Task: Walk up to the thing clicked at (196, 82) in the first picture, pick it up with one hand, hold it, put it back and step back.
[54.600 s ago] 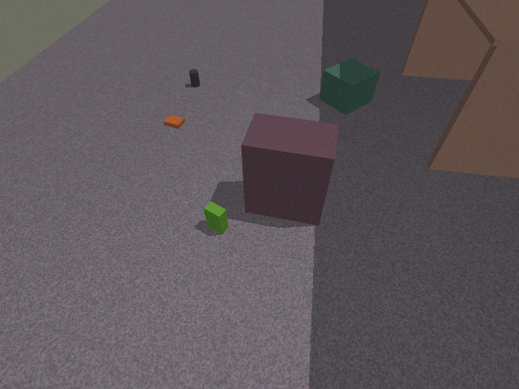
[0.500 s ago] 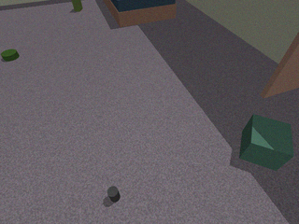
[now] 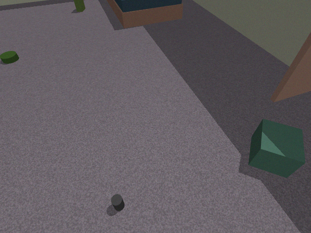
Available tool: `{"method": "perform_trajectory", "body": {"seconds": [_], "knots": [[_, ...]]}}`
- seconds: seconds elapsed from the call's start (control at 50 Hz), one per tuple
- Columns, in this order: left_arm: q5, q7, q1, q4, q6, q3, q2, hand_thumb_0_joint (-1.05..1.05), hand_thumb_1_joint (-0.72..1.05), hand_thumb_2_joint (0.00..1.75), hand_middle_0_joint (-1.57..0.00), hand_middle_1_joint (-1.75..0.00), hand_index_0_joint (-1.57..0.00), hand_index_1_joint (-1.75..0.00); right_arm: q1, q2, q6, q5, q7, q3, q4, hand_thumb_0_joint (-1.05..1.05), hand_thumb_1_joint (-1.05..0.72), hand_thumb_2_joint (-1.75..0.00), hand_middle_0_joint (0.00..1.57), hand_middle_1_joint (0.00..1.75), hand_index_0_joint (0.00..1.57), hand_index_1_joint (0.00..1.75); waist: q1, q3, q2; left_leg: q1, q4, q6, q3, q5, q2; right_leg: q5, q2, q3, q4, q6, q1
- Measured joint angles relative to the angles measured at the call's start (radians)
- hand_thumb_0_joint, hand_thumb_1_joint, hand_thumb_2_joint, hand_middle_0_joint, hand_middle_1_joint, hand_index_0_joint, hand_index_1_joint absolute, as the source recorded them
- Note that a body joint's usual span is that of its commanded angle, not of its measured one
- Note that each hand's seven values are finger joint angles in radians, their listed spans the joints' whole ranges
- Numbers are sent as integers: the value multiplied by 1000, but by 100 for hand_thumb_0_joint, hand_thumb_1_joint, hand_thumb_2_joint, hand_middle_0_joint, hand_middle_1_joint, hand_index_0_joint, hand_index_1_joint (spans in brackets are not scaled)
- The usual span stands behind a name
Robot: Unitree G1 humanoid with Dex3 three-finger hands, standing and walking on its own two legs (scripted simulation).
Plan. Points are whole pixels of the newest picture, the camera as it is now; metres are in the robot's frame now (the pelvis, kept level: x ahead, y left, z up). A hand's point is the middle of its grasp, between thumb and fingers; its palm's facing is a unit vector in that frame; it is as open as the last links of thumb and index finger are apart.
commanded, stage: stand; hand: left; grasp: from above
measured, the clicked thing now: (118, 202) +0.42 +0.26 -0.73
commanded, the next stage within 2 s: rise first in 0.74 s
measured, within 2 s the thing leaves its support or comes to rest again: neither
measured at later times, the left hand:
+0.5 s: hand out of the picture +0.08 +0.26 -0.16, palm faces -0.03 -0.94 -0.35, open 7.4 cm
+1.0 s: hand out of the picture +0.13 +0.25 -0.16, palm faces +0.01 -0.94 -0.33, open 8.1 cm
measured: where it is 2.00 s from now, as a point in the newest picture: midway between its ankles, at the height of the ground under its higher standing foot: outside the picture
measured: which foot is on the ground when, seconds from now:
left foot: down 0.00-1.00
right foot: down 0.00-1.00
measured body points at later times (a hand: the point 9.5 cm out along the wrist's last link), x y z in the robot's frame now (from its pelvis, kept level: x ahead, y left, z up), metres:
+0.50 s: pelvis +0.00 +0.00 +0.00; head +0.01 +0.00 +0.45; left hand +0.08 +0.31 -0.13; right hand +0.08 -0.30 -0.13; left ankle -0.01 +0.15 -0.75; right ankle -0.01 -0.12 -0.75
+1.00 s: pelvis -0.01 +0.00 -0.01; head +0.04 +0.01 +0.44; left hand +0.12 +0.30 -0.14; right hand +0.08 -0.28 -0.14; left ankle -0.01 +0.15 -0.75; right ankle -0.01 -0.12 -0.75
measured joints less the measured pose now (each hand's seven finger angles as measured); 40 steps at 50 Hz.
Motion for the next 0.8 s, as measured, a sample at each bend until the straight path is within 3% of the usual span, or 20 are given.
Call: {"method": "perform_trajectory", "body": {"seconds": [0.8], "knots": [[1,3,11,-4,1,2,2,1,90,90,-20,-30,-20,-30,1,0,1,0,-2,-3,-4,1,-90,-90,20,30,20,30,0,-1,-3,12,-4,4,11,-5,-1,0,-1,11,-5,4,8]]}}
